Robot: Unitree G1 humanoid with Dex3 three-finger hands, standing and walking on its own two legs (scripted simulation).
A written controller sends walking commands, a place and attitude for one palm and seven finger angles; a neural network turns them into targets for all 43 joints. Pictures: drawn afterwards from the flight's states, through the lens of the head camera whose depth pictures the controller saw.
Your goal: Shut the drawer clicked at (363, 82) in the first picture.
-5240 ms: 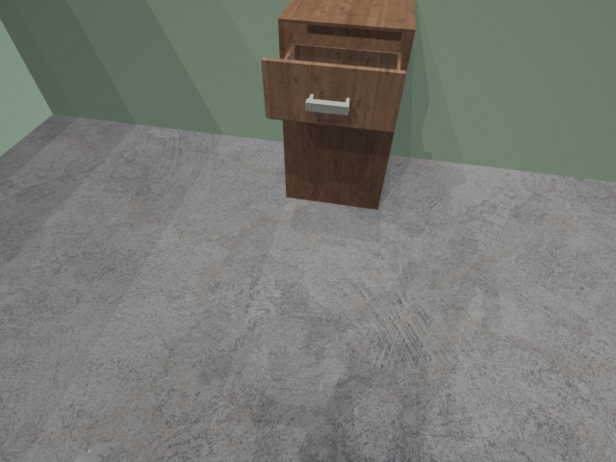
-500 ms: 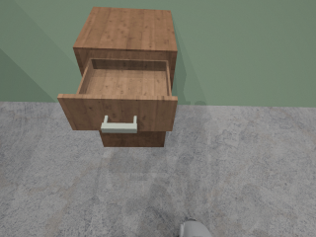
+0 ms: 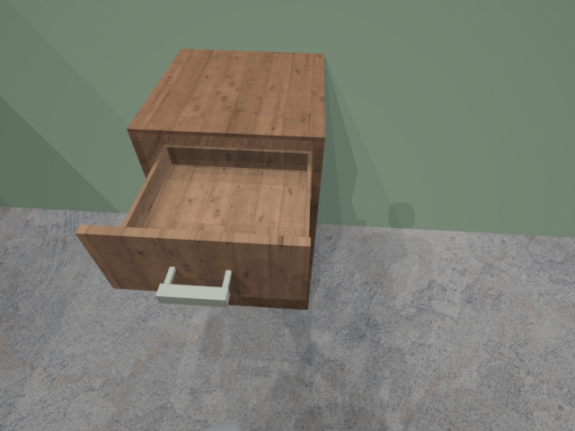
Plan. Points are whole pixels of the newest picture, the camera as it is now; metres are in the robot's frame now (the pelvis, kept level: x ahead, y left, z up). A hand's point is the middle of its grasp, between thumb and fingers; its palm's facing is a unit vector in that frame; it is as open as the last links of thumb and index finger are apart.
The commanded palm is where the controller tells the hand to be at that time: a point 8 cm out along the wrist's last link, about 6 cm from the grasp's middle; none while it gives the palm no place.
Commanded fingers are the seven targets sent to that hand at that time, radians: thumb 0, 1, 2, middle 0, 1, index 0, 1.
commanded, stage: come to a stop and stand still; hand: left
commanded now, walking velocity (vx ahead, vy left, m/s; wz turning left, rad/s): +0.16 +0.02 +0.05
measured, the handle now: (196, 284) +0.37 +0.20 -0.07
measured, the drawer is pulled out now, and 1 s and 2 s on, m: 0.30 0.30 0.30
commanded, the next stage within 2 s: none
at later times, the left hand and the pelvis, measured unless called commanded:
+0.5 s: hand out of the picture +0.03 +0.20 -0.19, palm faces +0.05 -0.98 -0.19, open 7.4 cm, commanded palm none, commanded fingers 0.00 0.90 0.90 -0.20 -0.30 -0.20 -0.30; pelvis +0.02 +0.01 +0.00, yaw -1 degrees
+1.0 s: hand out of the picture -0.01 +0.15 -0.15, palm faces +0.11 -0.96 -0.27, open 7.4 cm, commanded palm none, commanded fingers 0.00 0.90 0.90 -0.20 -0.30 -0.20 -0.30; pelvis +0.01 -0.02 +0.01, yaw +1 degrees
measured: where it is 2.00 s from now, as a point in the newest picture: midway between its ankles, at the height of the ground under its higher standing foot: outside the picture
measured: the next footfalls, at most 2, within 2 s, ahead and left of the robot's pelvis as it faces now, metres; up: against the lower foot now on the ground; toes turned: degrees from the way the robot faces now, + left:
left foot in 0.14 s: +0.10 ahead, +0.14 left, +0.00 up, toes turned +6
right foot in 0.60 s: +0.04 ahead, -0.09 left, +0.00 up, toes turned +0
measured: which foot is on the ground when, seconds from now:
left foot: up 0.00-0.12, down 0.14-0.62, up 0.64-1.00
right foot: down 0.00-0.16, up 0.18-0.58, down 0.60-1.00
